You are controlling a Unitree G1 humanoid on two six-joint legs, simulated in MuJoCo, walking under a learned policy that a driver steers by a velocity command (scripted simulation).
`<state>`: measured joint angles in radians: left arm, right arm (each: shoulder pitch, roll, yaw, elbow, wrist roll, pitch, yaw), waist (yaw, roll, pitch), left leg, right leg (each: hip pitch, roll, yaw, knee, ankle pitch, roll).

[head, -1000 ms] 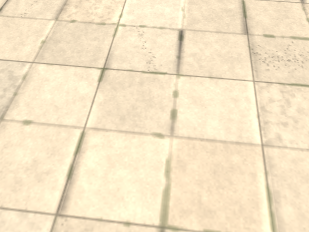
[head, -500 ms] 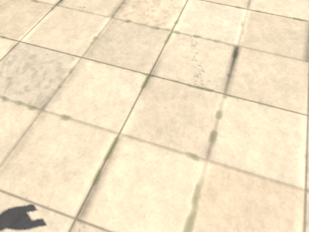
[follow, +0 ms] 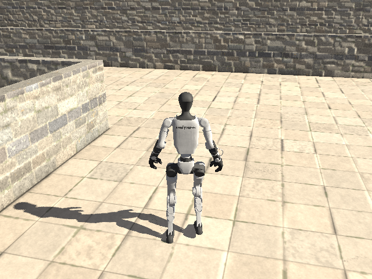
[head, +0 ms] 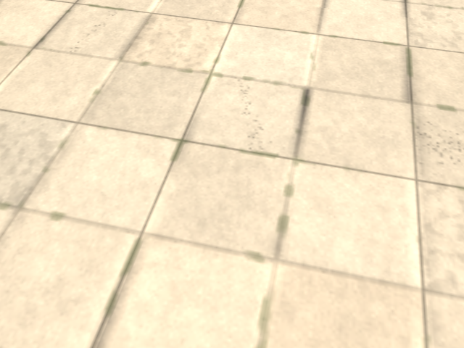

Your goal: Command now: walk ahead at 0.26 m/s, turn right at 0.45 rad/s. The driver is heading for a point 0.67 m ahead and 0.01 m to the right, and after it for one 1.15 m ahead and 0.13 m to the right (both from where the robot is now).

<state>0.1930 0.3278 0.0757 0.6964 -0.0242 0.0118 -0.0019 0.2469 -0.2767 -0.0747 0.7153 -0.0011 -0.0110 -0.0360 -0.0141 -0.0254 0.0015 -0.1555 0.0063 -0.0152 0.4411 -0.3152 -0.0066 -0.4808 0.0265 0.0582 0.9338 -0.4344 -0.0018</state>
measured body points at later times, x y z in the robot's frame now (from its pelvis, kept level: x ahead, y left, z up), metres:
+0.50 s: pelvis +0.16 -0.10 +0.01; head +0.18 -0.11 +0.46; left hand +0.26 +0.16 -0.10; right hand +0.28 -0.38 -0.10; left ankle +0.35 +0.06 -0.66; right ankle +0.08 -0.15 -0.74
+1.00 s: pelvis +0.46 -0.09 +0.01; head +0.50 -0.08 +0.46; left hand +0.60 +0.19 -0.08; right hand +0.60 -0.36 -0.10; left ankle +0.43 -0.01 -0.74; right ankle +0.63 -0.26 -0.67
